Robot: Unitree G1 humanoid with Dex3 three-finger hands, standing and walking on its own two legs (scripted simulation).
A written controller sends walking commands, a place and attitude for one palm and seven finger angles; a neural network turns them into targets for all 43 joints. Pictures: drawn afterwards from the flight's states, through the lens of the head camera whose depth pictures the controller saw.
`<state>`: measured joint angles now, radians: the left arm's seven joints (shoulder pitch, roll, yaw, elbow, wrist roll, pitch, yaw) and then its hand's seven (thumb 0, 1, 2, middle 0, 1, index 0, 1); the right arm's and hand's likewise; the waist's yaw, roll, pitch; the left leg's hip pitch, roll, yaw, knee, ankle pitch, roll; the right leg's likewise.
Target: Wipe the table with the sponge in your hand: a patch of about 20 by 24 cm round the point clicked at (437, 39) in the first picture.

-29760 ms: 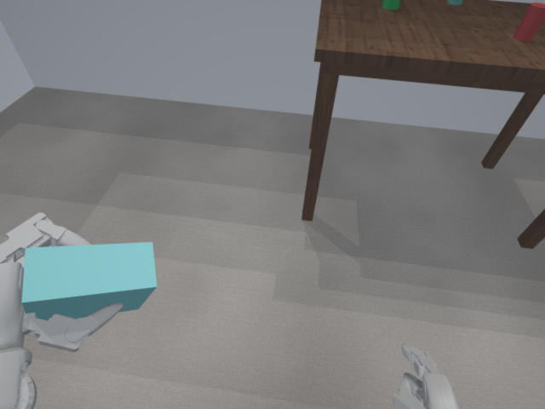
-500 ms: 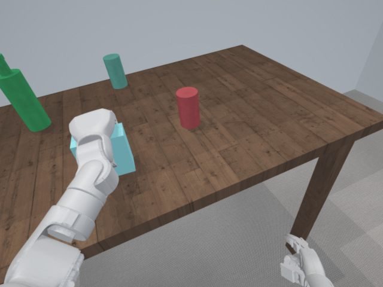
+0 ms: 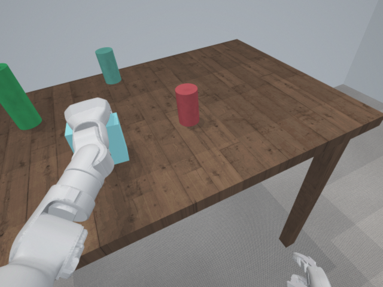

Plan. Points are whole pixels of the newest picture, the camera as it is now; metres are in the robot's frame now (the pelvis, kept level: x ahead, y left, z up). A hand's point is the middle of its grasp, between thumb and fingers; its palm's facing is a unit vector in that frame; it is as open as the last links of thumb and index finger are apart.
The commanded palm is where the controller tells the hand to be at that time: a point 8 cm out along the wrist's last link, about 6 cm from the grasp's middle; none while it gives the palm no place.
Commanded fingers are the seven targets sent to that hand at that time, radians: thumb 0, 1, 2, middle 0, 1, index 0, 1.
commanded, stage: wipe forward along the third lane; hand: left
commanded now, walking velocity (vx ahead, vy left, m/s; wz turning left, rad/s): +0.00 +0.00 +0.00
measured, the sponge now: (102, 148) +0.39 +0.25 +0.11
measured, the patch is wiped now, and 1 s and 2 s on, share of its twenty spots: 0.90 0.95 0.95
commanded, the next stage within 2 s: wipe back along the third lane in 0.14 s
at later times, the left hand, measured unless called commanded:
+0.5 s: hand (92, 128) +0.42 +0.26 +0.15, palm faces +0.08 -0.02 -1.00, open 9.5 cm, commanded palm +0.37 +0.25 +0.17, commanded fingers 0.00 0.10 1.30 -1.20 -1.60 -1.20 -1.60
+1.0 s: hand (94, 140) +0.38 +0.24 +0.15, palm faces +0.19 -0.07 -0.98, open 9.5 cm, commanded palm +0.32 +0.22 +0.17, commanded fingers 0.00 0.10 1.30 -1.20 -1.60 -1.20 -1.60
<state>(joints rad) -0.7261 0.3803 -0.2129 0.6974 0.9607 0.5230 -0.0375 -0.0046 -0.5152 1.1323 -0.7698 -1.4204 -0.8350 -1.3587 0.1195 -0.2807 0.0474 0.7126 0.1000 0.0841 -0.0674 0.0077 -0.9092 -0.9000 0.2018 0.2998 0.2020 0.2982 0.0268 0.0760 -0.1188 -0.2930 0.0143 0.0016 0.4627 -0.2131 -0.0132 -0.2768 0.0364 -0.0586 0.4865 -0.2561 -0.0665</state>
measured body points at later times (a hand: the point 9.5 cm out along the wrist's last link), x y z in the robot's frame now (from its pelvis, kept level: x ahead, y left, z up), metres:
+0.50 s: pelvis +0.02 +0.02 +0.00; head +0.00 -0.01 +0.45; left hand +0.41 +0.26 +0.20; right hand +0.18 -0.23 -0.12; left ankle +0.02 +0.14 -0.74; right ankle +0.00 -0.07 -0.74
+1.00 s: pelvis +0.03 +0.04 +0.00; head +0.00 +0.00 +0.45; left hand +0.36 +0.24 +0.20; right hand +0.28 -0.15 -0.07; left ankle +0.02 +0.14 -0.74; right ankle +0.00 -0.07 -0.74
